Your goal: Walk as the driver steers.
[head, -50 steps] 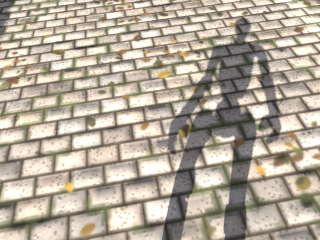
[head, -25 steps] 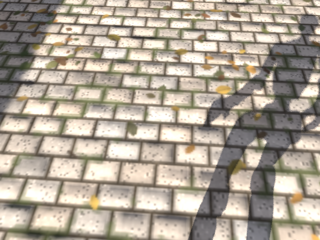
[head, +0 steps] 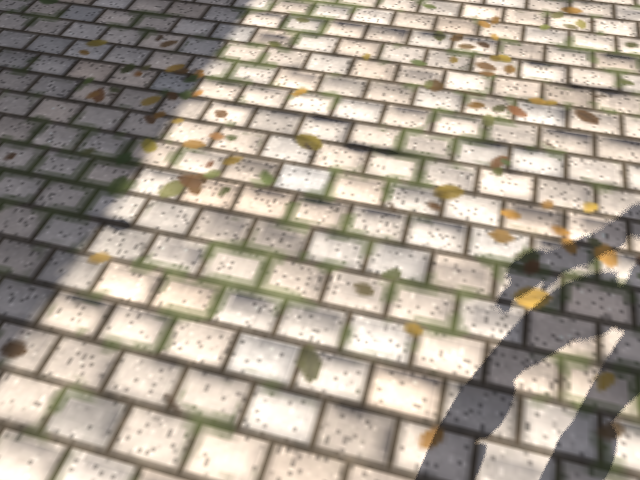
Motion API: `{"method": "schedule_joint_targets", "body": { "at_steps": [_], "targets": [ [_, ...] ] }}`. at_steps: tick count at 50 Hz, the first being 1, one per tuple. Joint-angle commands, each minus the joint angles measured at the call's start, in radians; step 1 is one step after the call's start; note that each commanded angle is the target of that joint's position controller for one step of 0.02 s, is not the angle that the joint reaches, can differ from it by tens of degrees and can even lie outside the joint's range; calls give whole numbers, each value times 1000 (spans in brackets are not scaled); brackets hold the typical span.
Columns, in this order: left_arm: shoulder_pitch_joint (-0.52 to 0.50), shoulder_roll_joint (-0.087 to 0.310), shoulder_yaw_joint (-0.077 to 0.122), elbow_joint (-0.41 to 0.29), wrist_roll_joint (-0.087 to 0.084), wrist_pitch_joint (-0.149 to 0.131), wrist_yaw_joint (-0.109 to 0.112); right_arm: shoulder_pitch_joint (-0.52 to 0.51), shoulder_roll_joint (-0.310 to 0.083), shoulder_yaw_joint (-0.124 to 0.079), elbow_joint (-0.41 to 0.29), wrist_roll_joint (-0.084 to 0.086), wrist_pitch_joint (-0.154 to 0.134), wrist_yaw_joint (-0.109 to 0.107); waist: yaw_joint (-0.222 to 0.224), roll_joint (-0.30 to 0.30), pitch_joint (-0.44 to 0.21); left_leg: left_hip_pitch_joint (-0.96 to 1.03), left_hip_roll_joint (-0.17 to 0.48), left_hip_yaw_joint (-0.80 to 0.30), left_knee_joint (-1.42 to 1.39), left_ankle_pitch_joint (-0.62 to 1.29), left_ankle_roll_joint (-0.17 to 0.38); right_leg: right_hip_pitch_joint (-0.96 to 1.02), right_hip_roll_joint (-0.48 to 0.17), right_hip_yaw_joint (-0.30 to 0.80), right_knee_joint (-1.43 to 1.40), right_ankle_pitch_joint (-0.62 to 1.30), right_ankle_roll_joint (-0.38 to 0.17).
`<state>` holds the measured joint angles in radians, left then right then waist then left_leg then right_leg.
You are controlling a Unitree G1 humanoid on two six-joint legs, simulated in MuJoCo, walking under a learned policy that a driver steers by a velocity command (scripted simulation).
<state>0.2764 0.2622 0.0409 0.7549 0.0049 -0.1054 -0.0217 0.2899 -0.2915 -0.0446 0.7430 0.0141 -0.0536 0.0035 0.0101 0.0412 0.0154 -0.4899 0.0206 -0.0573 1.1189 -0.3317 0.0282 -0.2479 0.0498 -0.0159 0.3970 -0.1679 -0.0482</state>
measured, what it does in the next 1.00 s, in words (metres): walks ahead, turning right: left foot, then right foot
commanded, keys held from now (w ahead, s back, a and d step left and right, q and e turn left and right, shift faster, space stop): w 0.26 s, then w+e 0.74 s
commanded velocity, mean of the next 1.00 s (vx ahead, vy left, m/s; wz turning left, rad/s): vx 0.50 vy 0.00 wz -0.28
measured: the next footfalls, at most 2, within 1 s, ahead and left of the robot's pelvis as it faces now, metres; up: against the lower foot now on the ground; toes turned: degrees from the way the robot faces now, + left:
left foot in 0.34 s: +0.35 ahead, +0.15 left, +0.00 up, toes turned +0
right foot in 0.88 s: +0.60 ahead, -0.13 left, +0.00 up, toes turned -19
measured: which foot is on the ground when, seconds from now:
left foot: up 0.00-0.32, down 0.34-0.88, up 0.90-1.00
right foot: down 0.00-0.34, up 0.36-0.86, down 0.88-1.00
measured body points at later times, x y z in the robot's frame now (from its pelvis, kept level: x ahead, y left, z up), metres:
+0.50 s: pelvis +0.27 +0.06 +0.00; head +0.29 +0.07 +0.45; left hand +0.35 +0.34 -0.13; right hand +0.39 -0.22 -0.10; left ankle +0.31 +0.15 -0.74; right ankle +0.21 -0.09 -0.66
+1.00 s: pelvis +0.52 -0.03 -0.01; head +0.56 -0.05 +0.44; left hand +0.76 +0.17 -0.11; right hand +0.53 -0.33 -0.13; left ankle +0.47 +0.15 -0.64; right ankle +0.56 -0.12 -0.74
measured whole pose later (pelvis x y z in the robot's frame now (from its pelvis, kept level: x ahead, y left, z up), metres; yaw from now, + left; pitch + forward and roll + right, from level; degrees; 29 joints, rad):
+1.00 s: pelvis +0.52 -0.03 -0.01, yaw -21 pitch +1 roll +0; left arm 0.21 0.30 0.07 0.67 -0.01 -0.05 -0.04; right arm 0.22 -0.30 -0.05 0.80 0.01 -0.11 0.00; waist 0.00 0.00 0.07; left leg -0.37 0.05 -0.02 1.21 -0.41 0.00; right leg -0.38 0.08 -0.01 0.54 -0.18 -0.09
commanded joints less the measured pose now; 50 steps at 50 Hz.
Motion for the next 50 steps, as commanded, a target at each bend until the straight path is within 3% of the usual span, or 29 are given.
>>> {"method": "schedule_joint_targets", "body": {
  "at_steps": [1, 4, 7, 11, 14, 15, 16, 17, 18, 19, 20, 22, 23, 25, 28, 33, 38, 39, 41, 42, 43, 44, 45, 46, 47, 48, 49, 50],
  "targets": [
    [9, 128, 30, -41, -8, -16, 1, -15, -53, -16, -75, -7, -13, 0, -6, -139, -6, -173, 78, -11, -79, 71, -21, 121, -258, 267, -238, 134, -185],
    [33, 158, 38, -19, -13, -8, 8, -111, -31, -5, -103, -14, -20, 2, 18, -116, 8, -183, 85, 7, -270, 209, -38, 130, -245, 190, -261, 217, -182],
    [75, 173, 40, 6, -22, 4, 14, -210, -16, 1, -123, -8, -31, 12, 54, -115, 22, -123, 58, 34, -453, 355, -40, 130, -221, 125, -259, 225, -155],
    [140, 186, 43, 46, -29, 22, 17, -312, -29, -2, -159, 5, -40, 31, 77, -117, 46, -107, 35, 36, -559, 371, -18, 209, -269, 137, -229, 222, -143],
    [144, 202, 50, 61, -32, 39, 25, -309, -59, -14, -170, 3, -48, 41, 44, -125, 37, -47, 18, 37, -614, 275, 20, 279, -303, 159, -160, 325, -118],
    [128, 212, 52, 61, -32, 44, 27, -249, -79, -25, -157, 0, -51, 39, 0, -128, 3, 55, -6, 54, -642, 257, 37, 274, -289, 151, -86, 453, -104],
    [118, 203, 46, 57, -29, 48, 28, -118, -119, -47, -119, -3, -52, 30, -69, -111, -80, 251, -20, 70, -669, 276, 63, 230, -242, 121, 63, 546, -81],
    [104, 159, 27, 31, -11, 45, 29, 61, -182, -69, -86, -17, -50, 18, -145, -57, -227, 553, 110, -50, -619, 309, 117, 55, -189, 88, 318, 381, -45],
    [227, 36, -11, 7, -10, 28, 27, 149, -277, -90, -68, -32, -40, 12, -107, 198, -376, 923, 375, -469, -661, 191, 257, -343, -28, 26, 696, -191, 27],
    [213, 107, 5, 28, -32, 14, 24, 169, -190, -70, -63, -21, -35, 12, -136, 189, -408, 891, 403, -642, -772, 35, 280, -455, -31, 150, 846, -415, 30],
    [126, 176, 28, 5, -55, 11, 22, 105, -144, -53, -59, -14, -35, 11, -128, 122, -231, 755, 369, -490, -800, 9, 232, -524, -79, 154, 887, -346, 25],
    [41, 158, 32, -12, -38, 20, 26, -21, -82, -33, -58, -16, -40, 15, -68, 54, -74, 504, 284, -275, -870, 104, 184, -477, -150, 117, 806, -200, 33],
    [57, 144, 36, -5, -33, 35, 28, -58, -60, -28, -55, -23, -48, 17, -34, 74, -45, 420, 252, -196, -909, 157, 169, -419, -176, 124, 773, -151, 37],
    [88, 98, 32, 6, -35, 60, 26, -87, -60, -35, -39, -27, -65, 19, -3, 66, -23, 333, 237, -102, -964, 249, 174, -359, -185, 119, 758, -100, 48],
    [41, 86, 35, -21, -29, 75, 30, -86, -85, -46, -6, -31, -78, 12, 5, 25, 14, 329, 236, 10, -994, 366, 177, -421, -188, 140, 681, 12, 62],
    [-108, 56, 22, -72, -26, 61, -1, -53, -124, -55, 29, -24, -63, -6, -46, -3, 51, 382, 212, 161, -1003, 414, 147, -412, -171, 70, 395, 236, 50],
    [-251, 55, 17, -156, -27, 62, -31, 28, -163, -69, 73, -2, -27, -11, -93, -15, 92, 559, 268, 210, -946, 492, 130, -472, -152, 3, 257, 156, 7],
    [-258, 61, 19, -169, -27, 62, -37, 29, -171, -72, 76, 2, -18, -12, -86, -7, 87, 588, 274, 222, -913, 566, 121, -461, -139, -15, 244, 112, -7],
    [-220, 90, 35, -182, -26, 68, -42, 12, -199, -79, 71, 8, -4, -19, -44, 32, 31, 619, 272, 253, -786, 890, 97, -353, -78, -74, 239, 11, -45],
    [-144, 119, 52, -171, -27, 72, -40, 3, -212, -83, 67, 10, 4, -24, 5, 47, -22, 614, 264, 267, -662, 1034, 85, -245, -36, -100, 239, -33, -69],
    [-3, 163, 80, -139, -29, 74, -32, -15, -211, -80, 62, 15, 10, -28, 88, 35, -97, 547, 233, 291, -469, 1049, 58, -43, 8, -108, 178, 10, -103],
    [164, 238, 115, -99, -29, 84, -12, -9, -183, -67, 48, 3, 4, -31, 164, -39, -188, 324, 192, 291, -187, 808, 14, 267, -46, 26, 141, 45, -154],
    [141, 352, 131, -101, -36, 79, -2, 81, -28, -19, -10, -37, -22, -16, 42, -310, -250, -150, -15, 231, 174, -166, -52, 599, -312, 583, 71, -73, -333],
    [174, 280, 106, -135, -26, 62, -7, 2, -92, -22, -19, -8, -64, 1, 105, -198, -398, -264, -53, -21, 300, -275, -42, 671, -396, 859, -74, -170, -392],
    [143, 223, 89, -124, -17, 48, -11, -101, -142, -36, -53, 30, -84, 10, 121, -146, -261, -344, -1, -43, 281, -178, -19, 590, -365, 708, -99, -103, -332],
    [86, 198, 81, -126, -22, 42, -11, -117, -129, -30, -58, 23, -95, 7, 76, -82, -164, -318, 42, -36, 189, -89, -6, 445, -318, 576, -97, -13, -294],
    [16, 169, 72, -138, -21, 41, -9, -116, -130, -34, -46, -2, -96, 0, 32, -46, -105, -257, 72, -31, 99, -42, -12, 309, -278, 483, -104, 94, -266],
    [-26, 143, 62, -157, -9, 40, -4, -97, -140, -42, -39, -14, -85, -1, -3, -62, -86, -183, 93, -37, 52, -7, -19, 215, -251, 425, -126, 182, -256]
  ]
}}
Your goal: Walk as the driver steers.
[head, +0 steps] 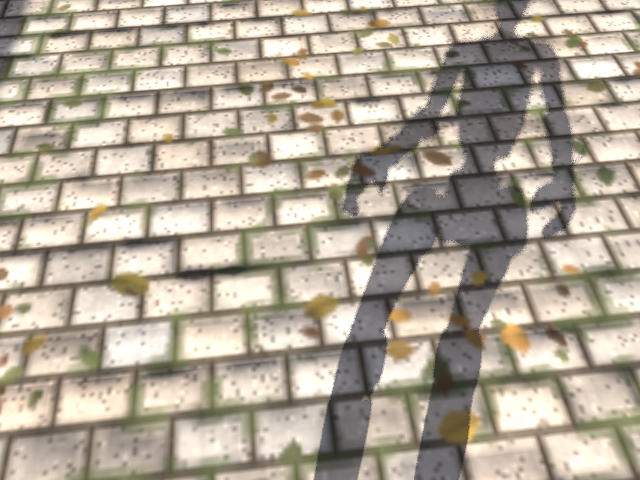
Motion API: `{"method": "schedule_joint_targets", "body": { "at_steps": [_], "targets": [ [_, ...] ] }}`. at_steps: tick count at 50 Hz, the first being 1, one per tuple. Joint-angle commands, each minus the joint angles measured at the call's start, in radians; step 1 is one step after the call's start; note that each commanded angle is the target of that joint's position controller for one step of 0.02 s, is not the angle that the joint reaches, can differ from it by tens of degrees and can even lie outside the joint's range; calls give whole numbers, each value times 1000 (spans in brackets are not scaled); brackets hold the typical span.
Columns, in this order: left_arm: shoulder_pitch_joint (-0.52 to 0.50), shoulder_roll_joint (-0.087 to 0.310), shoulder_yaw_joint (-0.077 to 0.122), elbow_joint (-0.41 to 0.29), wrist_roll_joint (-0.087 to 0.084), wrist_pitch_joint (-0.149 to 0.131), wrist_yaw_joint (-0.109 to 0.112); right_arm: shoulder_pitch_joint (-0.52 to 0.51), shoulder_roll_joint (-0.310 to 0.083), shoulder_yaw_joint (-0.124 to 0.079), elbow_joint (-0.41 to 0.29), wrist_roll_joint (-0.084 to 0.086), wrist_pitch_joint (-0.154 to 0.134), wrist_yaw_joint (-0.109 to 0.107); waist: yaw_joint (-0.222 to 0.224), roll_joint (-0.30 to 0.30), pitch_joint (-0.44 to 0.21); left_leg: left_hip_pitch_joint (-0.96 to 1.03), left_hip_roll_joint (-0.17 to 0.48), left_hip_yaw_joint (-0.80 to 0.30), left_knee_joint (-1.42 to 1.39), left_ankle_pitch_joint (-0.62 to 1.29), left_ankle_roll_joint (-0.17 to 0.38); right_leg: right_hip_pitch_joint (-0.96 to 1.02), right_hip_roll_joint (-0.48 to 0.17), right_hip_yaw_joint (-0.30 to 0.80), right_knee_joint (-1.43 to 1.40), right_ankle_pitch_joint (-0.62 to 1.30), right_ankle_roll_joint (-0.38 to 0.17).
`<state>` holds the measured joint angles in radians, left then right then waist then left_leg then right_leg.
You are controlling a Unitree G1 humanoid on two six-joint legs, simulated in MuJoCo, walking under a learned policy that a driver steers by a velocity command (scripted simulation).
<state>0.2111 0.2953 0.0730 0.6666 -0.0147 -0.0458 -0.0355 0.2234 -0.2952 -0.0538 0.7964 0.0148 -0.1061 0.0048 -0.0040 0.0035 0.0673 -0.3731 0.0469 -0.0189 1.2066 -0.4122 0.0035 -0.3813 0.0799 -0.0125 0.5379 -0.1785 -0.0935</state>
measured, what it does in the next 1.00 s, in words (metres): walks ahead: left foot, then right foot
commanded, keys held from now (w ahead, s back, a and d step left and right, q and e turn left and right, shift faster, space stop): w+e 0.18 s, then w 0.02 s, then no key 0.40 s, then q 0.40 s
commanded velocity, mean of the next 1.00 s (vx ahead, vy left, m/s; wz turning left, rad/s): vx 0.22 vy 0.00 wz -0.11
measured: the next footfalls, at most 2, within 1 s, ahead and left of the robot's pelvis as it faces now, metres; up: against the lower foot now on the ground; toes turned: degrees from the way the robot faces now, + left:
left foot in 0.34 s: +0.39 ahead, +0.13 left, +0.00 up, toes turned -12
right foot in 0.66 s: +0.31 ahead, -0.11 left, +0.00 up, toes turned -9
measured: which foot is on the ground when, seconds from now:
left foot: up 0.00-0.32, down 0.34-1.00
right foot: down 0.00-0.34, up 0.36-0.64, down 0.66-0.96, up 0.98-1.00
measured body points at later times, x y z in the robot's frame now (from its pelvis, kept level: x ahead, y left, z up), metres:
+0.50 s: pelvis +0.24 +0.05 +0.00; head +0.28 +0.06 +0.45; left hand +0.39 +0.31 -0.12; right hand +0.36 -0.23 -0.09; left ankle +0.35 +0.13 -0.73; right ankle +0.14 -0.08 -0.66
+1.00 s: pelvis +0.30 +0.05 -0.01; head +0.33 +0.06 +0.44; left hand +0.45 +0.32 -0.12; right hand +0.42 -0.25 -0.11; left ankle +0.34 +0.12 -0.73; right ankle +0.26 -0.10 -0.72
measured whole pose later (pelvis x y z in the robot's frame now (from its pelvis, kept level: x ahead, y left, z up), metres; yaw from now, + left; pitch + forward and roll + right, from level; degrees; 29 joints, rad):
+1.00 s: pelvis +0.30 +0.05 -0.01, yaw -3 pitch +1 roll -1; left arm 0.21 0.28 0.09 0.71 0.01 0.02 0.08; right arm 0.17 -0.31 -0.08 0.76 0.00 0.02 0.03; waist 0.00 -0.02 0.04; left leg -0.41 -0.06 -0.01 0.69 -0.30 0.07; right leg -0.33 -0.06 -0.02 0.79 -0.45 0.05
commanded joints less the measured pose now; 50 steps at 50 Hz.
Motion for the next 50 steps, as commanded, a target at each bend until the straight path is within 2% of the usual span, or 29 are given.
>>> {"method": "schedule_joint_targets", "body": {
  "at_steps": [1, 4, 8, 10, 13, 15, 16, 17, 18, 19, 20, 21, 22, 23, 24, 27, 29, 32, 33, 34, 35, 37, 39, 42, 45, 47, 48, 49, 50],
  "targets": [
    [24, 110, 29, -78, 14, -20, 12, -16, -134, -35, -93, -19, -20, -1, -7, -33, -131, -258, 68, -72, -69, 91, -7, 292, -268, 404, -288, 232, -212],
    [41, 143, 37, -64, 5, -24, 29, -40, -90, -24, -103, -32, 6, -4, -15, -28, -99, -231, 53, -40, -212, 165, -58, 178, -234, 316, -316, 315, -213],
    [90, 161, 44, -40, -4, -13, 49, -197, -51, -4, -141, -26, 5, 3, 45, -73, -64, -167, -3, -29, -529, 432, -79, 115, -165, 251, -304, 176, -146],
    [122, 164, 45, -24, -6, -9, 50, -245, -57, -3, -153, -14, -2, 12, 68, -87, -65, -122, -27, -27, -614, 504, -76, 121, -176, 271, -295, 110, -129],
    [159, 143, 40, 6, -5, 2, 57, -255, -90, -15, -160, -23, -15, 23, 72, -106, -69, -104, -42, -42, -696, 501, -43, 218, -203, 310, -182, 229, -95],
    [146, 132, 37, 9, 1, 11, 63, -210, -105, -25, -151, -31, -24, 27, 46, -129, -93, -55, -50, -37, -725, 465, -6, 272, -212, 340, -92, 322, -66],
    [119, 116, 32, 3, 2, 14, 65, -152, -107, -30, -134, -38, -29, 25, 9, -128, -116, 25, -53, -18, -777, 515, 18, 276, -184, 329, -24, 374, -41],
    [116, 83, 21, -11, 9, 12, 64, -90, -137, -38, -127, -53, -35, 21, -19, -96, -181, 173, 9, -47, -778, 718, 51, 241, -126, 299, 98, 357, 0],
    [185, 40, 3, -26, 24, 7, 65, 0, -196, -47, -127, -76, -36, 17, -19, 70, -324, 469, 204, -230, -690, 1073, 149, 63, -45, 247, 357, 26, 58],
    [342, 38, -4, 3, 7, 6, 61, 59, -192, -51, -93, -59, -13, 24, 8, 306, -456, 653, 383, -529, -720, 1077, 316, -129, 39, 199, 629, -539, 118],
    [341, 122, 12, 29, -6, 17, 61, 54, -145, -39, -95, -20, 3, 30, -4, 195, -426, 593, 369, -582, -772, 776, 307, -188, -9, 243, 726, -514, 133],
    [228, 150, 22, 19, -10, 33, 65, -2, -104, -25, -106, -16, 14, 29, -23, 113, -302, 483, 319, -476, -804, 616, 263, -231, -37, 215, 753, -450, 147],
    [158, 143, 21, 9, -2, 50, 72, -69, -65, -6, -112, -25, 22, 28, -12, 63, -226, 358, 270, -389, -835, 550, 234, -214, -69, 187, 705, -401, 154],
    [122, 127, 20, -3, 8, 65, 76, -128, -38, 8, -113, -31, 28, 28, 12, 64, -170, 242, 235, -326, -866, 517, 218, -168, -106, 175, 622, -364, 158],
    [126, 97, 14, -4, 11, 76, 77, -157, -46, 8, -105, -38, 34, 27, 37, 101, -141, 147, 190, -261, -899, 504, 198, -87, -126, 145, 519, -335, 160],
    [142, 33, -7, 15, 19, 73, 80, -166, -74, -3, -80, -41, 41, 19, 39, 148, -169, 95, 138, -147, -899, 647, 208, 73, -115, 76, 277, -268, 166],
    [132, 40, -7, 24, 17, 72, 78, -146, -88, -6, -61, -30, 48, 14, 28, 135, -211, 127, 158, -151, -891, 612, 220, 136, -115, 69, 166, -160, 160],
    [106, 34, -7, 36, 31, 78, 72, -162, -68, 9, -45, -14, 65, 15, 46, 107, -166, 40, 112, -155, -899, 243, 167, 275, -97, 47, -63, 21, 128],
    [75, 53, -5, 20, 46, 77, 74, -140, -48, 19, -34, -14, 66, 19, 40, 86, -137, -10, 86, -165, -904, 108, 118, 312, -130, 88, -102, 64, 107],
    [59, 97, 3, 0, 49, 76, 79, -129, -48, 22, -30, -22, 66, 24, 28, 42, -113, -53, 55, -158, -879, 6, 78, 329, -197, 140, -117, 72, 78],
    [39, 168, 26, 16, 36, 77, 82, -107, -71, 9, -40, -15, 68, 24, -15, -80, -65, -50, -14, -89, -857, -16, 50, 222, -192, 127, -93, -100, 47],
    [31, 107, 20, 11, 38, 64, 83, -144, -99, -1, -49, -11, 75, 13, 16, -84, -31, -38, -36, -76, -778, 60, 42, 157, -168, 104, -110, -177, 56],
    [39, 106, 26, 7, 31, 52, 90, -123, -99, -9, -53, -7, 84, 5, 18, -96, -47, -61, -48, -74, -709, 181, 57, 181, -182, 99, -89, -61, 58],
    [73, 132, 41, 5, 25, 48, 107, -105, -77, -17, -73, -3, 92, 9, 22, -141, -107, -100, -68, -36, -555, 292, 47, 241, -293, 169, -87, 155, -3],
    [11, 130, 45, -21, 15, 51, 122, -77, -69, -27, -86, -7, 107, 24, 3, -181, -129, -98, -54, 5, -451, 118, 40, 227, -398, 215, -63, 300, -59],
    [-36, 133, 47, -33, 7, 53, 125, -49, -72, -34, -87, -5, 117, 32, -19, -140, -116, -1, -47, 7, -532, 158, 67, 135, -369, 148, -11, 233, -18],
    [-9, 125, 49, -33, 14, 53, 123, -47, -127, -52, -95, -9, 118, 27, -2, 5, -101, 57, 0, -110, -649, 392, 106, 65, -273, 40, 114, 97, 50],
    [-37, 95, 42, -65, 29, 54, 119, -28, -211, -75, -103, -15, 118, 21, -2, 242, -96, 157, 128, -423, -794, 532, 226, -115, -92, -76, 340, -143, 150],
    [-105, 73, 30, -88, 31, 51, 119, 58, -218, -70, -99, -36, 106, 26, -73, 288, -148, 296, 238, -627, -877, 598, 336, -273, -26, 49, 555, -505, 160]
  ]
}}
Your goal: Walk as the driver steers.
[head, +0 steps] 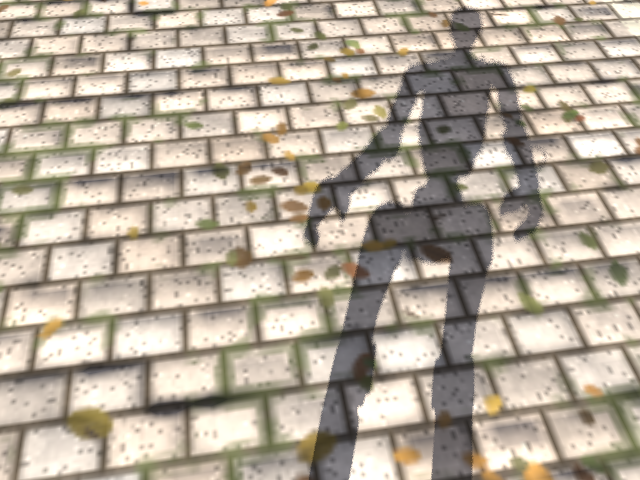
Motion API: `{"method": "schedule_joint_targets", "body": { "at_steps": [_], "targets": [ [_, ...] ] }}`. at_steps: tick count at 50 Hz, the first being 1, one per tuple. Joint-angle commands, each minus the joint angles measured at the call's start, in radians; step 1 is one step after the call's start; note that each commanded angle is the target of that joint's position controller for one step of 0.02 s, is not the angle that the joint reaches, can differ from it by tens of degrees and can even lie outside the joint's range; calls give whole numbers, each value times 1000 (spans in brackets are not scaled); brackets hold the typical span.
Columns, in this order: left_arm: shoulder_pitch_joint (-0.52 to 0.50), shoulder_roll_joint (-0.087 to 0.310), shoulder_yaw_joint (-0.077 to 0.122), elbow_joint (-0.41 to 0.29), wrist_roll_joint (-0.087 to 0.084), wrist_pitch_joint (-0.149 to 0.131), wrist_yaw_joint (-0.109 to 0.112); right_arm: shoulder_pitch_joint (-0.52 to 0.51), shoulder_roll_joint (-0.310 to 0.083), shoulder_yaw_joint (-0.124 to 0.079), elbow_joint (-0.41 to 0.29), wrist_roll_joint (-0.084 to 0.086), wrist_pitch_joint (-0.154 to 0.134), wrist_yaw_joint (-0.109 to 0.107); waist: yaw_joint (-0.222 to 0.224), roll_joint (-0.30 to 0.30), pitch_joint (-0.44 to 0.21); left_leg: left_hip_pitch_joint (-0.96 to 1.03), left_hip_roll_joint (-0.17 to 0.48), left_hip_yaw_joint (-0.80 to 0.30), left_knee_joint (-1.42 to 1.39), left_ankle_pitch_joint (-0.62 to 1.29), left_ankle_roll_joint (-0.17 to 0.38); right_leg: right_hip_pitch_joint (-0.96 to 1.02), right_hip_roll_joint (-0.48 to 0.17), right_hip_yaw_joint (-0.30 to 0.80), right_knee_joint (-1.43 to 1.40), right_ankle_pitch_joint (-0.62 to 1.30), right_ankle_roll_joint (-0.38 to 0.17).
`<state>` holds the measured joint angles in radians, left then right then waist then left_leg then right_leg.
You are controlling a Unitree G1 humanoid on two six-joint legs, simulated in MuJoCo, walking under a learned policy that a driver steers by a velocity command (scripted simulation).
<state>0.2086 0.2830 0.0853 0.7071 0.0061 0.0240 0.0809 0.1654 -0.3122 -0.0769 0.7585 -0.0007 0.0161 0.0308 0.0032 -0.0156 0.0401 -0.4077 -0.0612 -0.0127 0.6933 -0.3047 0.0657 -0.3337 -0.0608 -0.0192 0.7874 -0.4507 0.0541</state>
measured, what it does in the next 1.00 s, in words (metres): steps on the spot, turning left: right foot, then left foot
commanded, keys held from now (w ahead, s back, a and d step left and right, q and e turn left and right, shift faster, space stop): q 0.38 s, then no key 0.62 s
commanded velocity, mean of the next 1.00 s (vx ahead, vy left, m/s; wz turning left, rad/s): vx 0.00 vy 0.00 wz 0.33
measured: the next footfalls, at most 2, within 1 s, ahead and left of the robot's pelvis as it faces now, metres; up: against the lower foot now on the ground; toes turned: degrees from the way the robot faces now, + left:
right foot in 0.38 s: +0.08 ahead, -0.14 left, +0.00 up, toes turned +20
left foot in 0.72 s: -0.03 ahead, +0.10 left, +0.00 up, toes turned +16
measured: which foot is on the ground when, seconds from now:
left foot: down 0.00-0.38, up 0.40-0.70, down 0.72-1.00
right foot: up 0.00-0.36, down 0.38-1.00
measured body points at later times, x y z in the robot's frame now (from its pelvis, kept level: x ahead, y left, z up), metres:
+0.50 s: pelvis +0.00 -0.05 +0.02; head +0.03 -0.06 +0.47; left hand +0.06 +0.26 -0.06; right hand +0.23 -0.29 -0.08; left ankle -0.03 +0.08 -0.65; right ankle +0.04 -0.15 -0.72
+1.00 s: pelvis -0.01 -0.01 +0.02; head -0.01 -0.01 +0.47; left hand -0.01 +0.27 -0.10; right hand +0.20 -0.20 -0.09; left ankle -0.07 +0.08 -0.72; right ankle +0.04 -0.16 -0.72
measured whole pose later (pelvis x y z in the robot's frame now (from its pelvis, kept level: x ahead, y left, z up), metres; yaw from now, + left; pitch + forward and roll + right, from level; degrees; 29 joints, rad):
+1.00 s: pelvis -0.01 -0.01 +0.02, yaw +20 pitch -1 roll +0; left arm 0.22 0.26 0.04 0.81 0.01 -0.01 0.02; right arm 0.20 -0.21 -0.02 0.75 -0.01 0.01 -0.01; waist 0.02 -0.01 0.02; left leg -0.18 -0.03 -0.05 0.51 -0.30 0.02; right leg -0.21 -0.04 0.02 0.48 -0.25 0.05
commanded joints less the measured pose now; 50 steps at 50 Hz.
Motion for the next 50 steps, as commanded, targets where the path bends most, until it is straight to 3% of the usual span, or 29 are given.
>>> {"method": "schedule_joint_targets", "body": {
  "at_steps": [1, 2, 3, 4, 6, 10, 15, 17, 18, 19, 20, 21, 22, 24, 25, 28, 31, 33, 35, 36, 37, 38, 39, 40, 43, 50],
  "targets": [
    [-64, 89, 18, -117, 1, -22, -3, 99, -184, -35, -72, -23, -34, -1, -60, 202, -171, 369, 365, -609, -343, 508, 275, -339, 89, 141, 426, -229, 2],
    [-41, 96, 20, -97, -6, -20, -6, 47, -168, -32, -91, -9, -43, -6, -33, 116, -168, 356, 341, -542, -310, 527, 245, -344, 75, 148, 467, -171, 0],
    [-34, 109, 25, -88, -1, -21, -4, 7, -161, -31, -99, 8, -41, -16, -18, 70, -151, 332, 314, -489, -304, 515, 211, -349, 59, 152, 433, -102, 4],
    [-37, 118, 29, -83, 5, -22, 1, -14, -147, -26, -103, 17, -32, -29, -12, 75, -156, 309, 283, -447, -309, 481, 184, -316, 45, 153, 389, -48, 9],
    [-33, 91, 23, -82, -1, -27, -5, -20, -144, -27, -109, 16, -9, -44, -4, 108, -152, 263, 223, -397, -324, 440, 161, -250, 69, 123, 301, 9, 26],
    [-61, 58, 6, -84, -9, -39, -24, -14, -154, -39, -122, 16, 11, -66, -20, 136, -159, 254, 195, -410, -336, 326, 148, -161, 98, 119, 59, 61, 39],
    [-50, 87, 16, -80, -19, -54, -51, -36, -159, -48, -145, 20, 29, -60, -22, 192, -131, 194, 188, -510, -352, 219, 139, -29, 121, 119, -148, 94, 18],
    [-10, 85, 21, -66, -20, -63, -61, -58, -153, -49, -154, 32, 37, -62, 8, 186, -124, 168, 160, -521, -323, 195, 108, 66, 122, 101, -321, 194, -7],
    [11, 97, 28, -56, -16, -65, -61, -54, -140, -45, -157, 39, 39, -64, 20, 169, -123, 122, 125, -503, -294, 136, 73, 147, 93, 102, -416, 272, -27],
    [29, 152, 41, -61, -1, -62, -56, -20, -101, -34, -159, 33, 38, -65, 6, 59, -143, 20, 61, -427, -165, -53, 19, 253, -66, 231, -465, 286, -87],
    [5, 237, 55, -69, 32, -52, -56, 2, -82, -32, -180, 33, 28, -63, -36, -221, -106, -154, -111, -208, 45, -273, -43, 250, -262, 473, -509, 427, -234],
    [-31, 195, 47, -92, 56, -57, -60, 5, -159, -57, -169, 8, 14, -62, -19, -203, -95, -171, -56, -190, 304, -320, -88, 158, -348, 557, -526, 434, -328],
    [-87, 142, 29, -109, 44, -60, -56, 25, -190, -71, -145, 12, 14, -60, -42, -134, -82, -151, -36, -196, 412, -256, -101, 117, -297, 473, -516, 402, -311],
    [-137, 94, 9, -112, 5, -60, -52, 64, -144, -63, -102, 8, 33, -66, -49, -99, -54, -156, -35, -178, 510, -147, -135, 117, -185, 327, -492, 363, -248],
    [-129, 87, 1, -106, -2, -57, -51, 66, -115, -54, -100, 10, 37, -64, -42, -102, -45, -155, -37, -170, 530, -128, -147, 117, -166, 290, -486, 408, -249],
    [-74, 84, -4, -84, 7, -48, -49, 5, -66, -29, -128, 18, 31, -61, -2, -136, -56, -133, -5, -117, 344, -100, -169, 192, -132, 227, -471, 448, -260],
    [-58, 117, 3, -71, 2, -38, -53, -28, -25, -3, -145, 9, 26, -51, 24, -186, -87, 18, 49, -37, 78, -156, -168, 199, -135, 210, -445, 474, -264],
    [-27, 144, 7, -57, -6, -29, -57, -15, -50, -9, -136, 16, 23, -45, 34, -190, -88, 90, 39, 2, -66, -109, -157, 195, -148, 231, -421, 511, -271],
    [-14, 127, -3, -39, -22, -29, -61, 49, -49, -9, -102, 9, 19, -41, -7, -153, -78, 227, 31, 13, -348, 122, -116, 154, -130, 215, -383, 559, -231],
    [27, 113, -10, -23, -19, -41, -64, 60, -79, -10, -105, 0, 19, -45, -1, -115, -98, 333, 75, -54, -378, 234, -83, 97, -117, 204, -371, 527, -174],
    [43, 80, -24, -32, 14, -58, -75, 86, -147, -20, -111, -8, 21, -55, 26, 41, -158, 447, 207, -185, -314, 503, -40, 28, -54, 130, -278, 402, -106],
    [50, 30, -37, -36, 20, -68, -76, 32, -126, -13, -91, -14, 21, -50, 67, 202, -151, 313, 240, -201, -284, 405, 39, 68, 9, 52, -329, 209, -45],
    [-18, 71, -33, -31, 29, -68, -72, -10, -57, 1, -114, -14, 14, -41, 24, 143, -114, 253, 201, -192, -305, 257, 42, 112, 10, 50, -323, 232, -13],
    [-49, 79, -29, -28, 24, -66, -72, -3, -36, 9, -101, -23, 8, -39, 12, 120, -97, 233, 174, -177, -315, 173, 17, 118, 15, 44, -323, 265, -7],
    [-28, 78, -26, -6, 13, -49, -61, 12, -54, 11, -84, -17, -12, -41, 14, 115, -33, 178, 148, -162, -325, 140, -11, 125, 10, 51, -329, 303, -12],
    [3, 76, -23, 61, 7, -48, -52, 24, -34, 22, -54, -13, -19, -46, 12, 55, -20, 176, 128, -147, -319, 147, -14, 146, 6, 51, -345, 327, -3]
  ]
}}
